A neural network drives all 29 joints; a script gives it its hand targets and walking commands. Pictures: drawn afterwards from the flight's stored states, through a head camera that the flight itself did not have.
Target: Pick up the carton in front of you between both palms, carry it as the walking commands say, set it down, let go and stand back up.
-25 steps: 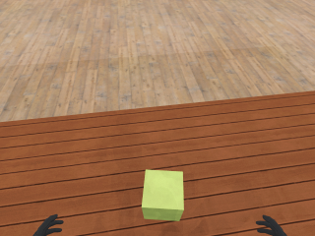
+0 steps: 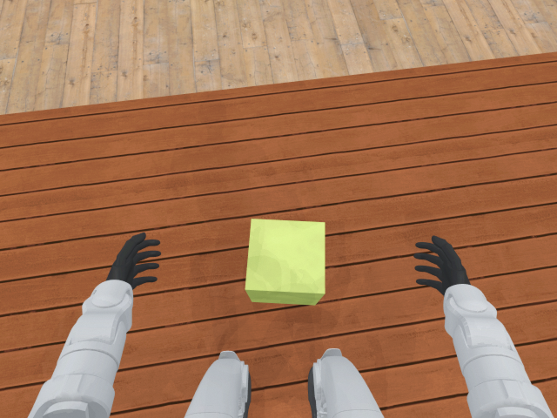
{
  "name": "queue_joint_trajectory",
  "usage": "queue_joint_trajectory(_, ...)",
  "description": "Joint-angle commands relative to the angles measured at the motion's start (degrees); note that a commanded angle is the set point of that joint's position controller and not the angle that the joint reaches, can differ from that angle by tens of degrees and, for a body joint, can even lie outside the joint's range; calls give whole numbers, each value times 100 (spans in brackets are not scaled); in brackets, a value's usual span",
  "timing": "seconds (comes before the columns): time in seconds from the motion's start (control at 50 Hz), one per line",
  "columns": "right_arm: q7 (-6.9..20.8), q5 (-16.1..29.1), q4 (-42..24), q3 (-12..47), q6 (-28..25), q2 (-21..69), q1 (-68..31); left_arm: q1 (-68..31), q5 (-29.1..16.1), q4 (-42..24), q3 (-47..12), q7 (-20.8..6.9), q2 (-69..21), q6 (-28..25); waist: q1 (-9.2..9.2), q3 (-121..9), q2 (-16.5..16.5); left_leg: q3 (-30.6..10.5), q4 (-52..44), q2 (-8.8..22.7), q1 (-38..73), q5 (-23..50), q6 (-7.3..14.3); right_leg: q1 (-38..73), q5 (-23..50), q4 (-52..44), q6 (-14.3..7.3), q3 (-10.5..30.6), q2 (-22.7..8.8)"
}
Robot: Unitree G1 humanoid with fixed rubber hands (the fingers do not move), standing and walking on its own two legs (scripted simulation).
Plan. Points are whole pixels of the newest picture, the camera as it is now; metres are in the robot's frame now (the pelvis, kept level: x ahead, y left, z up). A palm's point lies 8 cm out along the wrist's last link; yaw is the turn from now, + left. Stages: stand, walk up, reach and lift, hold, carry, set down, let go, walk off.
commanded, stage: reach and lift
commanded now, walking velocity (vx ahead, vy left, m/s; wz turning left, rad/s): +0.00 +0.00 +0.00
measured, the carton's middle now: (285, 265) +0.45 -0.02 -0.58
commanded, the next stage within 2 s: none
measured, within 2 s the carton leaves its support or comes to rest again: neither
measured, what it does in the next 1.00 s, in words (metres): lowers itself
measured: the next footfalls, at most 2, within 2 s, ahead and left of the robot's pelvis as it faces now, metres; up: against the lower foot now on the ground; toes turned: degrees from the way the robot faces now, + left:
none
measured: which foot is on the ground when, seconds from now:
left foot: down 0.00-1.00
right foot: down 0.00-1.00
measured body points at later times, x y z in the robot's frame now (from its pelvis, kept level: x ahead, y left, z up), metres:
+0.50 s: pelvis -0.06 +0.00 -0.07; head +0.25 +0.00 +0.26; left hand +0.49 +0.17 -0.16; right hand +0.47 -0.22 -0.16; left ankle +0.02 +0.13 -0.67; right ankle +0.02 -0.12 -0.67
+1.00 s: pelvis -0.07 +0.00 -0.25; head +0.28 -0.01 +0.03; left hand +0.47 +0.18 -0.41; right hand +0.44 -0.22 -0.41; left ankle +0.02 +0.13 -0.67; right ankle +0.02 -0.12 -0.67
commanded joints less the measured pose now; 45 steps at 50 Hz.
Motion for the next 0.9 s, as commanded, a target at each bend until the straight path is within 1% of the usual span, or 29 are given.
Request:
queue_joint_trajectory(0.0,-113,-25,-443,-311,-48,-723,-1231,-1140,-35,-287,393,22,953,-73,-35,-3353,-328,141,-152,-369,511,2663,-41,1432,3169,-187,271,0,276)
queue_joint_trajectory(0.06,-103,120,-158,-416,-43,-634,-2278,-2183,-183,-61,303,33,720,-31,-25,-3636,61,166,-20,-356,274,2181,-91,707,2398,-159,228,-53,240)
queue_joint_trajectory(0.16,-148,95,237,-561,19,-556,-3691,-3636,-10,465,570,29,1002,7,28,-3834,96,281,30,-351,-289,656,-79,-18,948,-108,267,-191,257)
queue_joint_trajectory(0.18,-147,-6,671,-629,40,-531,-3837,-3991,-166,710,452,55,770,43,-200,-3757,-138,171,37,-291,-360,492,-85,-170,799,-127,251,-275,262)
queue_joint_trajectory(0.22,-174,29,584,-718,-6,-461,-4657,-4890,-183,682,441,66,893,4,-140,-4011,98,138,77,-311,-467,275,-87,-556,481,-11,247,-271,250)
queue_joint_trajectory(0.24,-184,24,778,-919,-43,-724,-4847,-5104,-238,755,349,82,687,28,-301,-4567,274,176,154,-340,-136,194,-164,-530,503,34,236,-370,328)
queue_joint_trajectory(0.26,-187,111,853,-737,-43,-531,-5181,-5437,-102,889,543,122,991,-13,-37,-4506,292,214,214,-296,-453,355,-150,-600,600,28,232,-213,285)
queue_joint_trajectory(0.28,-212,-7,734,-934,-81,-696,-5469,-5702,-224,892,595,156,879,-23,-295,-4889,-78,161,246,-347,-497,386,-121,-544,696,144,277,-362,326)
queue_joint_trajectory(0.3,-221,50,1009,-939,-109,-690,-5583,-5880,-177,989,401,172,741,-50,-307,-5020,254,261,363,-326,-635,353,-177,-519,772,212,232,-328,341)
queue_joint_trajectory(0.34,-238,-45,1025,-935,-139,-694,-5943,-6023,-128,1219,710,233,733,-75,-197,-5290,8,210,396,-386,-703,532,-153,-570,869,298,274,-330,345)
queue_joint_trajectory(0.36,-233,-66,1152,-977,-159,-600,-5900,-6207,53,1351,696,231,800,-74,-364,-5354,106,191,466,-379,-756,670,-144,-590,1078,294,266,-301,366)
queue_joint_trajectory(0.38,-247,-47,1244,-1050,-163,-588,-5909,-6232,128,1357,963,232,819,-120,-82,-5395,224,231,501,-424,-612,824,-161,-781,1082,275,300,-252,361)
queue_joint_trajectory(0.42,-228,-199,1184,-1316,-289,-644,-6013,-6282,294,1458,908,236,670,-197,-272,-5779,271,186,518,-437,-527,1095,-169,-865,1422,422,251,-362,420)
queue_joint_trajectory(0.44,-192,-212,1080,-1206,-359,-615,-6062,-6318,318,1197,1081,262,730,-267,-129,-5833,3,144,579,-467,-769,1432,-145,-871,1723,507,266,-327,375)
queue_joint_trajectory(0.46,-187,-221,1078,-1312,-456,-451,-5972,-6318,351,1380,997,255,650,-334,-376,-5872,70,124,634,-481,-875,1674,-128,-919,2069,568,216,-301,428)
queue_joint_trajectory(0.48,-200,-256,1159,-1237,-527,-363,-5843,-6174,501,1417,1181,238,557,-401,-76,-5965,97,117,764,-493,-792,1929,-96,-1048,2165,569,240,-219,407)
queue_joint_trajectory(0.5,-182,-311,1158,-1382,-559,-385,-5743,-6133,558,1387,1251,259,674,-464,-257,-5995,2,63,888,-474,-862,2031,-93,-1319,2291,702,272,-303,431)
queue_joint_trajectory(0.52,-165,-289,1263,-1336,-602,-167,-5575,-5860,667,1327,1289,243,444,-539,-10,-5987,232,190,940,-507,-1085,2169,-158,-1232,2491,799,256,-284,447)
queue_joint_trajectory(0.54,-145,-371,1142,-1392,-660,-242,-5699,-6040,666,1311,1266,242,468,-553,-274,-5962,113,78,1109,-440,-1417,2332,-132,-1573,2672,998,280,-294,396)
queue_joint_trajectory(0.56,-113,-340,1173,-1312,-732,-53,-5495,-5743,701,1107,1295,256,214,-625,6,-6067,185,124,1250,-516,-1451,2741,-170,-1468,3063,1138,222,-208,415)
queue_joint_trajectory(0.58,-116,-401,1023,-1404,-792,-35,-5418,-5658,624,1312,1225,276,263,-669,-261,-6012,-10,-34,1316,-454,-1758,2932,-113,-1648,3318,1309,209,-238,419)
queue_joint_trajectory(0.6,-131,-279,1023,-1300,-856,-66,-5303,-5649,698,1181,1272,275,268,-737,-82,-6183,104,22,1535,-456,-1613,3075,-112,-1940,3290,1322,231,-171,410)
queue_joint_trajectory(0.64,-170,-350,925,-1351,-912,-66,-5165,-5632,528,1115,1175,297,248,-781,-257,-6036,58,-78,1872,-450,-1792,3121,-108,-2510,3004,1677,237,-269,447)
queue_joint_trajectory(0.66,-180,-405,1116,-1419,-933,-209,-5026,-5628,599,1222,1157,338,221,-809,-206,-5918,348,-22,2165,-428,-2154,2967,-169,-2767,2991,1896,228,-178,428)
queue_joint_trajectory(0.7,-210,-223,853,-1202,-993,-105,-5102,-5591,476,1148,1108,367,288,-869,-38,-6110,246,-36,2514,-436,-2207,3130,-127,-3269,2906,2303,303,-281,469)
queue_joint_trajectory(0.72,-248,-274,952,-1338,-1012,-280,-5075,-5497,422,1302,1001,395,222,-869,-257,-6065,299,-3,2727,-435,-2508,2960,-167,-3467,2795,2458,266,-315,480)
queue_joint_trajectory(0.82,-361,207,615,-813,-1002,-482,-5475,-5872,-176,1215,511,524,723,-970,-20,-6624,264,178,3676,-425,-3404,2453,-169,-3267,2753,3610,311,-212,456)
queue_joint_trajectory(0.84,-390,282,824,-807,-953,-463,-5405,-6019,-331,1058,395,569,799,-970,-252,-6619,90,237,3726,-418,-3655,2183,-180,-3224,2663,3668,330,-307,437)
queue_joint_trajectory(0.88,-469,582,708,-484,-954,-488,-5580,-6117,-732,977,49,617,696,-925,-190,-7077,9,337,4148,-415,-3594,1979,-157,-3032,2438,4016,330,-330,411)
